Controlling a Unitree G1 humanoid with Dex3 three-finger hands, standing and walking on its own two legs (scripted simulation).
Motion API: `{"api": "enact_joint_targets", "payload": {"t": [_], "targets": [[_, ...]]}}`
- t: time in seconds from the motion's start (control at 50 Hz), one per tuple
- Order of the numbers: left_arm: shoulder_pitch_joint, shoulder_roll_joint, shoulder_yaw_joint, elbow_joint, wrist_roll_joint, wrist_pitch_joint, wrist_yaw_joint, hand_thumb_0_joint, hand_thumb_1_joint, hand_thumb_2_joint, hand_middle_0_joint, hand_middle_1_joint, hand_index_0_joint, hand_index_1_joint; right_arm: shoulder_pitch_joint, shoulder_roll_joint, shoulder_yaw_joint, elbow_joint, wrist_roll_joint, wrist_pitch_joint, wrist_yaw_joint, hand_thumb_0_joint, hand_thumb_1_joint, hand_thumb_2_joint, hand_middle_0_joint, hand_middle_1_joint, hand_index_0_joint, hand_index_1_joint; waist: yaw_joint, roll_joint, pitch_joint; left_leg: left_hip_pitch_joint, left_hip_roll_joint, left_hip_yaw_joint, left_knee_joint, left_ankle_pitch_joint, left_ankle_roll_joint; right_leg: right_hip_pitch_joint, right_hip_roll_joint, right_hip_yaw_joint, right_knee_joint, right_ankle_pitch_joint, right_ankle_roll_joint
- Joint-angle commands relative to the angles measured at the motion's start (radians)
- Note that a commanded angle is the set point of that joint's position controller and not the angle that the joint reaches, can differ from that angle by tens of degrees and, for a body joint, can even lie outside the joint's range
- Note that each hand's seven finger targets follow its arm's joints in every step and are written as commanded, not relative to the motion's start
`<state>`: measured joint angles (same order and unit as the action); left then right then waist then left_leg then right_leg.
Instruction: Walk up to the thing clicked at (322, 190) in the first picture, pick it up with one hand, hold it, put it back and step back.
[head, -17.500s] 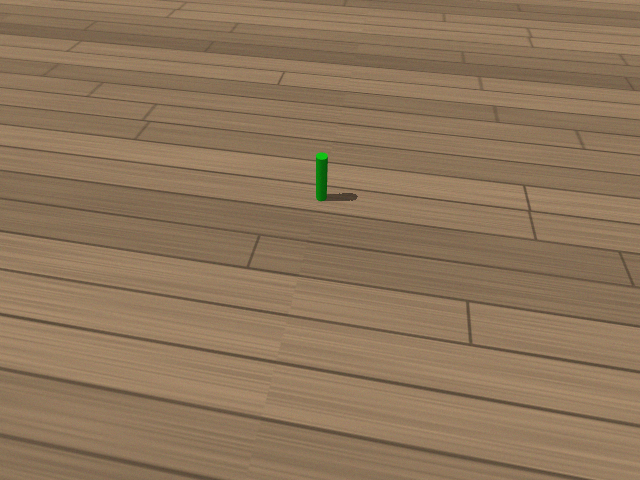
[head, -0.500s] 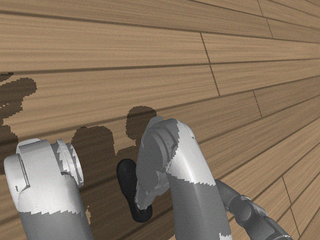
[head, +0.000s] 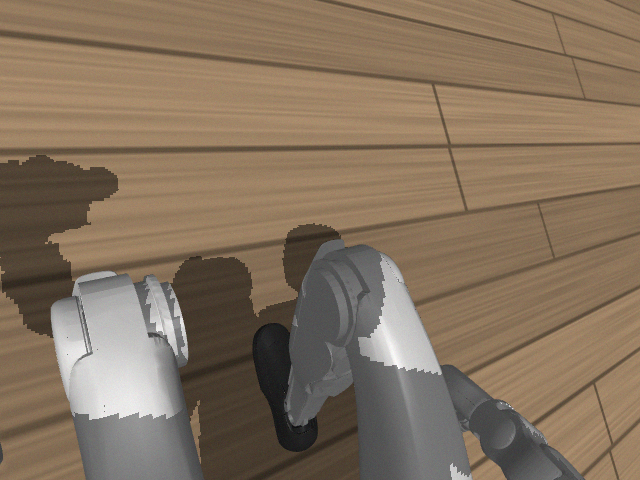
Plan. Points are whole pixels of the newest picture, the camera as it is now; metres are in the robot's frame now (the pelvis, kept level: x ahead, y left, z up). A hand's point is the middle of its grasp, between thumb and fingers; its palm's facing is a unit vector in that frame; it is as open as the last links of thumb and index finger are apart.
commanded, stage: settle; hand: left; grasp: from the side
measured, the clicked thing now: out of the picture +0.43 +0.32 -0.14
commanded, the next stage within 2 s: lift in 1.50 s
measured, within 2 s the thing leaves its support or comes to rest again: neither
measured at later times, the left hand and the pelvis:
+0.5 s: hand out of the picture +0.41 +0.33 -0.02, palm faces +0.31 -0.95 -0.07, open 7.0 cm; pelvis +0.01 -0.01 +0.03, yaw +5 degrees
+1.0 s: hand out of the picture +0.43 +0.32 +0.04, palm faces +0.33 -0.94 -0.05, open 7.0 cm; pelvis +0.02 -0.01 +0.07, yaw +8 degrees
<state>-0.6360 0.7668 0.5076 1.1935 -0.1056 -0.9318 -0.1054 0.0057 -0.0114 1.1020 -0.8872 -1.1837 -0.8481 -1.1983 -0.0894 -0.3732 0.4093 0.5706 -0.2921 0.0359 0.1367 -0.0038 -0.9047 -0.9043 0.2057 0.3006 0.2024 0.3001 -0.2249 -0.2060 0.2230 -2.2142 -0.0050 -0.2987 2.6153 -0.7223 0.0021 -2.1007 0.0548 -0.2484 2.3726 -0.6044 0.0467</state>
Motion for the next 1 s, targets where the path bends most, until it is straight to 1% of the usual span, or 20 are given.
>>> {"api": "enact_joint_targets", "payload": {"t": [0.0,0.08,0.14,0.16,0.18,0.22,0.26,0.3,0.32,0.36,0.46,0.56,0.58,0.64,0.72,0.82,0.84,0.86,0.88,0.98], "targets": [[-0.231,0.193,0.003,-0.267,-0.017,-0.043,-0.023,0.0,0.457,1.329,-1.381,-1.464,-1.377,-1.478,0.088,-0.33,-0.154,-0.015,0.026,0.008,-0.022,0.0,-0.898,-0.899,0.2,0.3,0.199,0.3,-0.038,0.587,-0.679,0.416,0.053,0.073,-0.383,0.162,-0.024,0.276,0.026,-0.038,-0.149,0.175,-0.073],[-0.23,0.109,-0.037,-0.328,-0.039,0.007,-0.049,0.0,0.465,1.333,-1.376,-1.468,-1.374,-1.48,0.126,-0.309,-0.187,-0.004,0.055,0.009,-0.022,0.0,-0.887,-0.897,0.2,0.3,0.199,0.3,-0.032,0.573,-0.702,0.422,0.047,0.078,-0.412,0.143,-0.02,0.241,0.017,-0.025,-0.163,0.159,-0.075],[-0.24,0.099,-0.043,-0.368,-0.036,0.053,-0.055,0.0,0.405,1.331,-1.391,-1.481,-1.39,-1.494,0.142,-0.293,-0.217,0.001,0.081,0.013,-0.026,0.0,-0.889,-0.896,0.2,0.3,0.199,0.3,-0.009,0.568,-0.705,0.418,0.043,0.077,-0.443,0.075,-0.016,0.183,0.011,-0.014,-0.173,0.099,-0.08],[-0.282,0.13,-0.029,-0.439,-0.035,0.06,-0.05,0.0,0.408,1.338,-1.392,-1.487,-1.392,-1.499,0.152,-0.289,-0.225,-0.008,0.086,0.014,-0.028,0.0,-0.886,-0.895,0.2,0.3,0.2,0.3,0.002,0.599,-0.737,0.425,0.04,0.087,-0.45,0.078,-0.014,0.2,0.009,-0.007,-0.178,0.107,-0.082],[-0.287,0.108,-0.038,-0.469,-0.035,0.074,-0.044,0.0,0.414,1.328,-1.37,-1.473,-1.371,-1.483,0.157,-0.288,-0.243,-0.019,0.091,0.014,-0.028,0.0,-0.883,-0.895,0.2,0.3,0.199,0.3,0.005,0.589,-0.786,0.43,0.035,0.098,-0.45,0.094,-0.013,0.228,0.008,0.001,-0.179,0.117,-0.082],[-0.234,0.068,-0.044,-0.465,-0.043,0.106,-0.045,0.0,0.42,1.323,-1.37,-1.472,-1.372,-1.48,0.184,-0.265,-0.255,0.002,0.108,0.019,-0.029,0.0,-0.88,-0.894,0.2,0.3,0.2,0.3,0.029,0.572,-0.794,0.436,0.03,0.11,-0.46,0.113,-0.013,0.216,0.006,0.012,-0.188,0.121,-0.084],[-0.216,0.021,-0.066,-0.435,-0.051,0.134,-0.047,0.0,0.413,1.33,-1.385,-1.473,-1.382,-1.487,0.19,-0.243,-0.264,0.004,0.127,0.018,-0.033,0.0,-0.879,-0.894,0.2,0.3,0.2,0.3,0.026,0.534,-0.776,0.404,0.024,0.121,-0.472,0.077,-0.005,0.205,0.004,0.024,-0.212,0.089,-0.085],[-0.275,0.058,-0.052,-0.523,-0.048,0.145,-0.05,0.0,0.415,1.324,-1.381,-1.47,-1.379,-1.482,0.213,-0.236,-0.285,0.006,0.137,0.021,-0.039,0.0,-0.874,-0.893,0.2,0.3,0.2,0.3,0.035,0.546,-0.817,0.397,0.018,0.14,-0.479,0.07,0.0,0.225,0.003,0.037,-0.23,0.083,-0.086],[-0.238,0.052,-0.05,-0.494,-0.044,0.158,-0.055,0.0,0.434,1.311,-1.359,-1.455,-1.361,-1.464,0.217,-0.239,-0.294,0.012,0.145,0.023,-0.042,0.0,-0.871,-0.892,0.2,0.3,0.2,0.3,0.047,0.546,-0.815,0.407,0.018,0.139,-0.492,0.086,0.0,0.215,-0.001,0.04,-0.223,0.09,-0.087],[-0.237,0.005,-0.092,-0.497,-0.044,0.18,-0.068,0.0,0.413,1.303,-1.377,-1.463,-1.379,-1.471,0.215,-0.221,-0.305,0.01,0.159,0.023,-0.043,0.0,-0.876,-0.892,0.2,0.3,0.2,0.3,0.045,0.53,-0.809,0.399,0.016,0.146,-0.502,0.075,0.003,0.189,-0.002,0.049,-0.234,0.074,-0.091],[-0.251,0.014,-0.026,-0.533,-0.08,0.21,-0.082,0.0,0.362,1.307,-1.369,-1.462,-1.369,-1.473,0.261,-0.204,-0.335,0.017,0.186,0.02,-0.054,0.0,-0.878,-0.894,0.2,0.3,0.2,0.3,0.067,0.47,-0.906,0.415,0.009,0.17,-0.501,0.134,0.01,0.258,-0.007,0.073,-0.259,0.109,-0.087],[-0.212,-0.024,-0.05,-0.443,-0.073,0.239,-0.117,0.0,0.436,1.323,-1.369,-1.454,-1.367,-1.466,0.251,-0.185,-0.347,0.002,0.206,0.008,-0.067,0.0,-0.873,-0.893,0.2,0.3,0.2,0.3,0.063,0.405,-0.891,0.372,0.007,0.19,-0.518,0.123,0.02,0.291,-0.012,0.091,-0.293,0.088,-0.083],[-0.246,0.018,-0.021,-0.502,-0.072,0.234,-0.119,0.0,0.437,1.326,-1.364,-1.451,-1.362,-1.463,0.263,-0.183,-0.353,0.003,0.208,0.007,-0.07,0.0,-0.871,-0.893,0.2,0.3,0.2,0.3,0.083,0.406,-0.941,0.389,0.007,0.196,-0.518,0.143,0.02,0.317,-0.013,0.099,-0.297,0.102,-0.083],[-0.272,-0.004,-0.029,-0.562,-0.08,0.239,-0.132,0.0,0.394,1.334,-1.378,-1.467,-1.375,-1.481,0.271,-0.172,-0.364,-0.003,0.216,0.002,-0.075,0.0,-0.876,-0.894,0.2,0.3,0.2,0.3,0.093,0.443,-0.973,0.433,0.006,0.207,-0.546,0.153,0.016,0.323,-0.017,0.108,-0.311,0.102,-0.086],[-0.293,0.008,-0.002,-0.578,-0.081,0.244,-0.123,0.0,0.413,1.324,-1.373,-1.449,-1.367,-1.465,0.286,-0.166,-0.376,0.01,0.221,-0.008,-0.083,0.0,-0.88,-0.896,0.2,0.3,0.2,0.3,0.103,0.455,-0.998,0.471,0.008,0.212,-0.557,0.174,0.013,0.32,-0.02,0.121,-0.318,0.115,-0.089],[-0.299,-0.021,-0.006,-0.565,-0.07,0.256,-0.11,0.0,0.381,1.331,-1.372,-1.452,-1.366,-1.469,0.297,-0.147,-0.388,0.025,0.222,-0.012,-0.088,0.0,-0.878,-0.896,0.2,0.3,0.199,0.3,0.101,0.429,-0.984,0.46,0.006,0.222,-0.566,0.188,0.018,0.334,-0.022,0.135,-0.337,0.126,-0.088],[-0.269,-0.064,-0.035,-0.502,-0.066,0.263,-0.112,0.0,0.371,1.332,-1.385,-1.457,-1.379,-1.475,0.288,-0.145,-0.388,0.018,0.224,-0.015,-0.088,0.0,-0.879,-0.895,0.2,0.3,0.199,0.3,0.089,0.418,-0.95,0.449,0.005,0.221,-0.577,0.173,0.018,0.317,-0.024,0.132,-0.342,0.111,-0.089],[-0.296,-0.048,-0.015,-0.544,-0.066,0.259,-0.11,0.0,0.373,1.337,-1.377,-1.455,-1.37,-1.473,0.303,-0.146,-0.393,0.026,0.221,-0.015,-0.088,0.0,-0.877,-0.896,0.2,0.3,0.199,0.3,0.091,0.415,-0.974,0.459,0.007,0.22,-0.57,0.187,0.018,0.33,-0.023,0.133,-0.345,0.126,-0.088],[-0.25,-0.07,-0.029,-0.459,-0.061,0.268,-0.114,0.0,0.382,1.338,-1.368,-1.448,-1.361,-1.466,0.289,-0.147,-0.393,0.017,0.223,-0.015,-0.09,0.0,-0.878,-0.895,0.2,0.3,0.199,0.3,0.088,0.396,-0.947,0.441,0.004,0.225,-0.573,0.177,0.022,0.332,-0.025,0.135,-0.353,0.116,-0.085],[-0.304,-0.047,-0.013,-0.532,-0.052,0.269,-0.114,0.0,0.355,1.342,-1.36,-1.443,-1.353,-1.462,0.307,-0.143,-0.406,0.02,0.221,-0.017,-0.089,0.0,-0.875,-0.895,0.2,0.3,0.199,0.3,0.1,0.404,-0.993,0.477,0.003,0.232,-0.591,0.184,0.022,0.355,-0.028,0.141,-0.369,0.117,-0.086]]}}
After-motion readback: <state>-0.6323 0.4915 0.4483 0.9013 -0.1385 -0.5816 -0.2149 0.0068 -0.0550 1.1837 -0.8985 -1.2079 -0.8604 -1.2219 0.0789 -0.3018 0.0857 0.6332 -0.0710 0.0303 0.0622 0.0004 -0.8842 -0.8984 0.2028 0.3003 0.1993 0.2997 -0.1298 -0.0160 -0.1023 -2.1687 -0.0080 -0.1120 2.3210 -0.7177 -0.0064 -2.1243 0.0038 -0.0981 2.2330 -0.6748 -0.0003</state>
